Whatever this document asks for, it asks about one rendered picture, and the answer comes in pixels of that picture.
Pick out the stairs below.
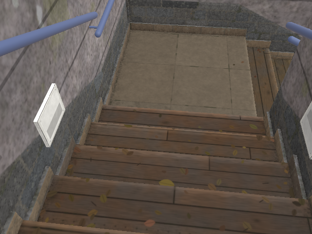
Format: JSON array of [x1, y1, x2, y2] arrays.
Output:
[[247, 47, 292, 119], [18, 104, 312, 234]]

